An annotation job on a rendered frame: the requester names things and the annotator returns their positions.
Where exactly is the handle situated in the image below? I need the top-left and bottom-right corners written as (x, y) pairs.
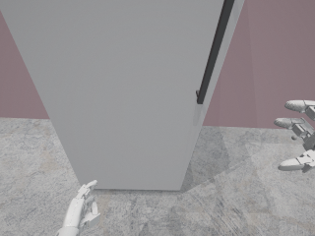
top-left (196, 0), bottom-right (235, 104)

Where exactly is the left robot forearm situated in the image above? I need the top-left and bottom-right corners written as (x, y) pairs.
top-left (55, 226), bottom-right (81, 236)

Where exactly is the left robot hand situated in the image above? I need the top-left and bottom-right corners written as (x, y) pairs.
top-left (61, 180), bottom-right (100, 233)

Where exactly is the fridge door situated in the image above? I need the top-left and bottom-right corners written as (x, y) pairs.
top-left (0, 0), bottom-right (244, 191)

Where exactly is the right robot hand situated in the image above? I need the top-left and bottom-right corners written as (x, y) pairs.
top-left (274, 100), bottom-right (315, 173)

